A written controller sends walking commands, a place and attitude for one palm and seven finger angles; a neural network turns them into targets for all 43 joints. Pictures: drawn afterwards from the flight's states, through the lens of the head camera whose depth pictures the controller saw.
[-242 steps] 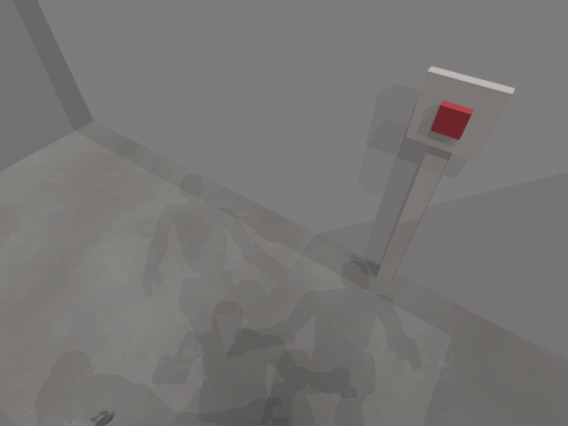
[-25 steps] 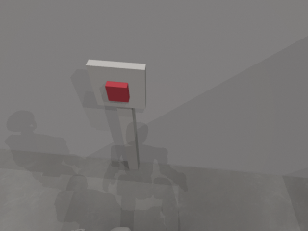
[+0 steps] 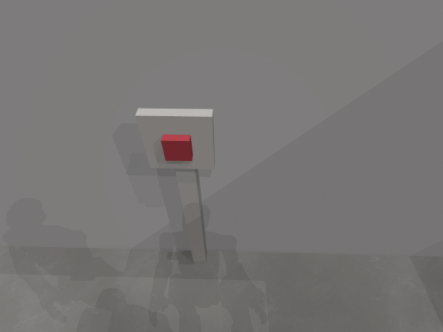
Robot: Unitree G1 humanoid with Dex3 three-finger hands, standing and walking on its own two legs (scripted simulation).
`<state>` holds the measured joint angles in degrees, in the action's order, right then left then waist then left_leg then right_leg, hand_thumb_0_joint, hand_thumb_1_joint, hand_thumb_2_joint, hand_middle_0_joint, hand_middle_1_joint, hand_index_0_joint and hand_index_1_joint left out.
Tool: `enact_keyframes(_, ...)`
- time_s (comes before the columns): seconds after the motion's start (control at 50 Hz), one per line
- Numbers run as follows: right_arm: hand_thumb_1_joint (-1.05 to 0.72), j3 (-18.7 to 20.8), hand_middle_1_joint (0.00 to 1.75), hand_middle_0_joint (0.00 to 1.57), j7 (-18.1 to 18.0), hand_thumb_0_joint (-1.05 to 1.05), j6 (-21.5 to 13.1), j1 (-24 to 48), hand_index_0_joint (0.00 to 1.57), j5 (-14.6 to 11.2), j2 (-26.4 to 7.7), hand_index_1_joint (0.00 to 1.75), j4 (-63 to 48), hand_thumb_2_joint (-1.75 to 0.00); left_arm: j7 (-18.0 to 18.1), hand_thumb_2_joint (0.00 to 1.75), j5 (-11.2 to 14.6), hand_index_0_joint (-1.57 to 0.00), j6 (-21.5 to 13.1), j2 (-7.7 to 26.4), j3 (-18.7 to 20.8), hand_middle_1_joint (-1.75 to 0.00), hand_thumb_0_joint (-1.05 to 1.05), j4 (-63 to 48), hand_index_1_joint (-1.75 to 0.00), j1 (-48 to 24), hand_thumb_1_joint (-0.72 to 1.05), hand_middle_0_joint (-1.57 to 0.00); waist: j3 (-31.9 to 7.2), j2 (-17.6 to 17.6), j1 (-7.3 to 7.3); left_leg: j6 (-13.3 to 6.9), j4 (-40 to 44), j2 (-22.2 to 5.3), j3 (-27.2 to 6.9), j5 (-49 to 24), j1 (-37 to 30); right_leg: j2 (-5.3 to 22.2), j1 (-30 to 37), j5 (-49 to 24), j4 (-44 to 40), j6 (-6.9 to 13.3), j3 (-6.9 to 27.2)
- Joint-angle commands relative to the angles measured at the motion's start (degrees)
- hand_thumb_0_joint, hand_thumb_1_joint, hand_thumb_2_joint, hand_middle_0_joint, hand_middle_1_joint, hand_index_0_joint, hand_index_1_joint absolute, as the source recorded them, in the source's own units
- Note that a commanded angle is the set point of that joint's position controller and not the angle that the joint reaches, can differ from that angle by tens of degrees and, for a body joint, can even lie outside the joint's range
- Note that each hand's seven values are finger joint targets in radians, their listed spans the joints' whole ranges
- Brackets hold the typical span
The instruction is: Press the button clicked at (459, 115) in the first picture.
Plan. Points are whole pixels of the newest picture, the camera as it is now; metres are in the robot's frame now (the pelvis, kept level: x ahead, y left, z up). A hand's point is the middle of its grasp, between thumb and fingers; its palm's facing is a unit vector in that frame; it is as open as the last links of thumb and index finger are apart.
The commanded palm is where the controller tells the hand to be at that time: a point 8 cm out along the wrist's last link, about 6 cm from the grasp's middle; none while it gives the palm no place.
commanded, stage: come to a stop and stand still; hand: left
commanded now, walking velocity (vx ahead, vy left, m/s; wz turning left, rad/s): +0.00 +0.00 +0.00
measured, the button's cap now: (177, 147) +0.54 +0.14 +0.02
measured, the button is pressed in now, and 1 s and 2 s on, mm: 0 0 0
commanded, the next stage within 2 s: look again from close up in 0.36 s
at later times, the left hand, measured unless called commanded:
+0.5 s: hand out of the picture -0.04 +0.13 -0.18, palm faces +0.01 -0.99 -0.14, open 7.4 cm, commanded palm none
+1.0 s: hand out of the picture +0.07 +0.24 -0.15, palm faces +0.04 -0.94 -0.33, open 7.4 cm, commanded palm none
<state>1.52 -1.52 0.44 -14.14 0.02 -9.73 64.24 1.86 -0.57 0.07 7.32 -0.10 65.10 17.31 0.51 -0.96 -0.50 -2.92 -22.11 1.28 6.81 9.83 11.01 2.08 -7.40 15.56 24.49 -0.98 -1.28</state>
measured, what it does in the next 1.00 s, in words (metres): stands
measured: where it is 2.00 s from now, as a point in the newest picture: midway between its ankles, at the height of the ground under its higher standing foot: outside the picture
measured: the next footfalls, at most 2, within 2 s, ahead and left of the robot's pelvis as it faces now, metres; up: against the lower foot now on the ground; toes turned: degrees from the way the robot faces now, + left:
none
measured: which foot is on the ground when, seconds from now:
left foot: down 0.00-1.00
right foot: down 0.00-1.00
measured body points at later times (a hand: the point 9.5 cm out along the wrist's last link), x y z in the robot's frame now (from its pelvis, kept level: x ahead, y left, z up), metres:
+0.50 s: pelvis -0.02 -0.01 +0.00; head -0.01 -0.01 +0.45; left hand -0.04 +0.19 -0.16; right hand -0.06 -0.21 -0.17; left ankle +0.03 +0.08 -0.74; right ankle -0.02 -0.13 -0.74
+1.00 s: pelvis -0.01 +0.00 +0.00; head -0.02 +0.00 +0.45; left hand +0.06 +0.29 -0.13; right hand +0.11 -0.28 -0.12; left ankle +0.03 +0.08 -0.74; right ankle -0.03 -0.13 -0.74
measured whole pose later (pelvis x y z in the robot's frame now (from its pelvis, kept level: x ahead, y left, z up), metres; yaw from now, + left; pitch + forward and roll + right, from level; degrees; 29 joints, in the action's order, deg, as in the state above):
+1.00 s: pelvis -0.01 +0.00 +0.00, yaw +2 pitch -2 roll -1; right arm 1.1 -0.1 -1.0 -7.0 0.9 -18.3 56.9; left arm 0.7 -1.1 -0.8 18.1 0.7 56.7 10.6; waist -0.2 -0.7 0.1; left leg -3.3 -25.5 0.9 4.8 10.2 13.7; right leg 1.7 -8.1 15.3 25.3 -0.8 -3.3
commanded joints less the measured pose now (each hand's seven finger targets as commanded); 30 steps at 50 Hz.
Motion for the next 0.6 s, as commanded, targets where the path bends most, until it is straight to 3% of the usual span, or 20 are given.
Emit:
enact_keyframes(0.0, -0.9, -0.2, 0.3, 0.2, 0.1, 0.0, -1.0, -3.7, 0.2, 0.3, -3.9, 0.3, 0.3, -0.9, 0.7, 0.9, 0.0, -0.2, -0.6, 5.8, 0.6, -0.3, 0.0, -1.1, -0.3, 2.2, 0.9, -0.2, 5.5, 3.1, -0.17, 1.6, 6.3, -7.6, -8.6, 3.3, -2.3, 4.7, -8.6, 1.0, -7.6, 2.3, 5.5)
enact_keyframes(0.16, -0.9, -0.3, 0.3, 0.2, -0.1, 0.0, -0.7, -6.8, 0.2, 0.6, -2.6, 0.3, 1.9, -0.9, 0.7, 0.9, -0.1, -0.2, -0.4, 4.4, 0.5, -0.3, 0.0, -0.3, -0.3, 4.8, 0.9, -0.2, 7.3, 1.2, 0.25, 1.6, 7.2, -7.5, -9.3, 9.1, 1.5, 3.9, -9.5, 5.0, -8.1, 2.3, 5.3)
enact_keyframes(0.28, -0.9, -0.3, 0.3, 0.2, -0.4, 0.0, -1.1, -9.1, 0.2, 0.5, -1.5, 0.3, 2.4, -0.9, 0.8, 0.9, 0.0, -0.2, -0.7, 3.2, 0.6, -0.3, 0.0, -0.2, -0.3, 5.7, 0.9, -0.2, 4.9, 0.7, 0.08, 1.4, 6.9, -8.0, -9.6, 7.1, 1.0, 3.6, -8.2, 1.3, -6.7, 2.5, 4.9)
enact_keyframes(0.42, -0.9, -0.3, 0.3, 0.2, -0.5, 0.0, -1.3, -9.6, 0.2, 0.4, -1.0, 0.3, 2.6, -0.9, 0.9, 0.9, -0.1, -0.2, -1.0, 2.4, 0.4, -0.3, 0.0, 0.4, -0.3, 6.6, 0.9, -0.2, 5.0, 1.6, -0.04, 1.4, 6.2, -8.0, -9.2, 5.7, 0.3, 3.5, -8.8, 0.4, -6.6, 2.5, 5.0)
enact_keyframes(0.44, -0.9, 0.5, 0.3, 0.2, 0.7, 0.0, -0.9, -5.5, 0.2, 1.1, -11.2, 0.3, -5.6, -0.9, 0.6, 0.9, -1.6, -0.2, -1.8, 14.5, -0.1, -0.3, 0.0, -5.8, -0.3, 2.1, 0.9, -0.2, 12.3, 2.6, -1.67, 2.6, 2.3, -4.7, -9.4, 5.3, 5.8, 1.9, -11.4, 3.2, -4.4, 3.5, 1.7)
enact_keyframes(0.46, -0.9, 1.3, 0.3, 0.2, 0.2, 0.0, -1.9, -4.2, 0.2, 1.6, -7.7, 0.3, -6.4, -0.9, 1.1, 0.9, -1.1, -0.2, -1.8, 9.7, 1.5, -0.3, 0.0, -6.1, -0.3, 3.4, 0.9, -0.2, 4.1, 4.0, 0.19, 1.7, -0.3, -7.3, -10.1, 10.9, 6.9, 3.8, -10.3, 8.3, -2.6, 3.5, 4.1)
enact_keyframes(0.48, -0.9, 1.4, 0.3, 0.2, -0.1, 0.0, -2.1, -5.1, 0.2, 1.7, -7.6, 0.3, -7.1, -0.9, 1.0, 0.9, -1.1, -0.2, -2.0, 9.6, 1.3, -0.3, 0.0, -6.8, -0.3, 3.6, 0.9, -0.2, -0.7, 2.6, -0.75, 1.2, -3.2, -6.2, -10.3, 7.6, 5.5, 4.6, -8.4, 5.8, -3.1, 4.3, 5.4)
enact_keyframes(0.5, -0.9, 1.5, 0.3, 0.2, -0.2, 0.0, -2.0, -6.0, 0.2, 1.6, -6.1, 0.3, -7.2, -0.9, 0.9, 0.9, -0.9, -0.2, -2.0, 8.7, 1.6, -0.3, 0.0, -7.3, -0.3, 3.7, 0.9, -0.2, -2.4, 1.7, -1.17, 1.3, -4.9, -5.7, -9.6, 7.0, 4.7, 5.4, -9.3, 7.0, -3.8, 4.9, 6.7)
enact_keyframes(0.54, -0.9, 1.1, 0.3, 0.2, 0.0, 0.0, -1.6, -6.5, 0.2, 1.6, -4.9, 0.3, -7.7, -0.9, 0.9, 0.9, -0.8, -0.2, -2.0, 8.9, 1.5, -0.3, 0.0, -8.4, -0.3, 3.1, 0.9, -0.2, -0.6, 2.6, -1.45, 1.3, -6.6, -5.1, -8.9, 5.8, 4.5, 6.3, -11.3, 7.5, -5.1, 5.4, 7.9)
enact_keyframes(0.58, -0.9, 1.3, 0.3, 0.2, 0.1, 0.0, -1.8, -5.8, 0.2, 1.3, -6.3, 0.3, -8.2, -0.9, 0.9, 0.9, -0.7, -0.2, -2.2, 10.3, 2.0, -0.3, 0.0, -9.3, -0.3, 1.4, 0.9, -0.2, 2.8, 2.0, -1.55, 1.0, -5.2, -5.7, -9.2, 3.4, 4.9, 5.4, -12.3, 5.1, -4.0, 5.4, 6.9)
